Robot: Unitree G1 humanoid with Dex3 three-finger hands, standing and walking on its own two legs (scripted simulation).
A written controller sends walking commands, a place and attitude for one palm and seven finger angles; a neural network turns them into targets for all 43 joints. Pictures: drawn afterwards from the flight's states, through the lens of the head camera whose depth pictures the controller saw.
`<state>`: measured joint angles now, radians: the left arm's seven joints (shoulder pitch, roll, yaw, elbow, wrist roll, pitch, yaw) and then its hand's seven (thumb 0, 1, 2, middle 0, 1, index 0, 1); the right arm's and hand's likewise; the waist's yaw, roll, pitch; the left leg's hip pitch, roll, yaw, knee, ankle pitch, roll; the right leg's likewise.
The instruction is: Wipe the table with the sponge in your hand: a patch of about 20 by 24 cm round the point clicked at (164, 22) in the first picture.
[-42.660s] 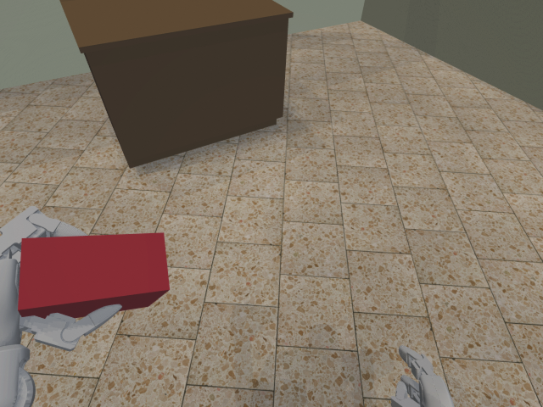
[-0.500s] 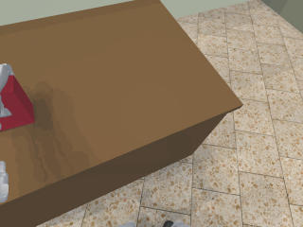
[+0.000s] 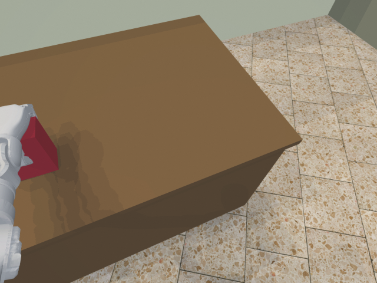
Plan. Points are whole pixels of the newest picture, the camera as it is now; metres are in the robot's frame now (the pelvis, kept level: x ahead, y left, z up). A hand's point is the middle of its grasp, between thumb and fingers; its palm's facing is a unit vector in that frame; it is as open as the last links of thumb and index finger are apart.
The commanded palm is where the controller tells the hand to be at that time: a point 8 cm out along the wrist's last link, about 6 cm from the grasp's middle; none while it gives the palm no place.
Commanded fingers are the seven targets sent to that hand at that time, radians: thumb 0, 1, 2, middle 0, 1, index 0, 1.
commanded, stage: wipe back along the first lane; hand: left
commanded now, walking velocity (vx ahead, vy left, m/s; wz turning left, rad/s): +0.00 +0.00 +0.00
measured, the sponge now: (26, 156) +0.37 +0.40 -0.01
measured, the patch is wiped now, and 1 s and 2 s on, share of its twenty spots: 1.00 1.00 1.00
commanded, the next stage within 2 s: lift the sponge slowly off the table in 1.10 s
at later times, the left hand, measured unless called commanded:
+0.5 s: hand (16, 159) +0.34 +0.38 +0.04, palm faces -0.08 -0.01 -1.00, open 10.0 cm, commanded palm +0.30 +0.35 +0.07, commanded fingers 0.00 0.10 1.30 -1.20 -1.60 -1.20 -1.60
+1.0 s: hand (13, 185) +0.28 +0.36 +0.05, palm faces -0.04 -0.02 -1.00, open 10.0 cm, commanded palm +0.24 +0.33 +0.07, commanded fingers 0.00 0.10 1.30 -1.20 -1.60 -1.20 -1.60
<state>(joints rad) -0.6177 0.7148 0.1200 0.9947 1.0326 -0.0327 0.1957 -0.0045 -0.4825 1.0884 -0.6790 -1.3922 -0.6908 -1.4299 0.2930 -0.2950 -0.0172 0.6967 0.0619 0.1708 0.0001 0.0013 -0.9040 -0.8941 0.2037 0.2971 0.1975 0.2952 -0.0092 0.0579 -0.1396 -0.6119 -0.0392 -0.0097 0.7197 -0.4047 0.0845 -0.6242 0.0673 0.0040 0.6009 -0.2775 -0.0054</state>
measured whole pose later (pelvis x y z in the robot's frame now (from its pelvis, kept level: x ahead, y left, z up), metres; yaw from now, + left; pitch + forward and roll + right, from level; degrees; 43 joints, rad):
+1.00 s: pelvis -0.01 +0.00 +0.01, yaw +2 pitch +9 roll -3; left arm -0.17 0.53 0.05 0.47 0.96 0.15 0.20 0.00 -0.47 1.08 -0.67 -1.40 -0.68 -1.43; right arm 0.18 -0.27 0.00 0.66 0.07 0.10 -0.01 0.01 -0.90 -0.89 0.20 0.30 0.20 0.30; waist 0.06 0.07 -0.12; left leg -0.41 -0.06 -0.02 0.62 -0.36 0.09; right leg -0.43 0.04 0.00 0.54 -0.26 0.00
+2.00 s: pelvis -0.01 -0.01 +0.02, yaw +3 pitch +4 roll -2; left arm -0.10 0.53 0.06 0.37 0.95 0.11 0.12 0.00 -0.50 1.08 -0.72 -1.33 -0.74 -1.37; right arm 0.12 -0.26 0.00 0.69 0.06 0.06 -0.06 0.01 -0.90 -0.89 0.20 0.30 0.20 0.30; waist 0.08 0.07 -0.05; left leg -0.28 -0.06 -0.04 0.54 -0.33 0.07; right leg -0.30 0.05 -0.01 0.46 -0.23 -0.02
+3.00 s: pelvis -0.01 -0.02 +0.03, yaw +3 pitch +1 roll -1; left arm -0.15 0.57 0.06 0.22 0.90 0.17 -0.01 0.00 -0.50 1.08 -0.73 -1.32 -0.74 -1.35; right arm 0.09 -0.28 0.02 0.69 0.06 0.10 -0.05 0.01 -0.90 -0.89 0.20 0.30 0.20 0.30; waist 0.09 0.10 -0.02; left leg -0.15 -0.06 -0.04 0.40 -0.27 0.06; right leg -0.18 0.04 -0.01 0.35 -0.19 -0.03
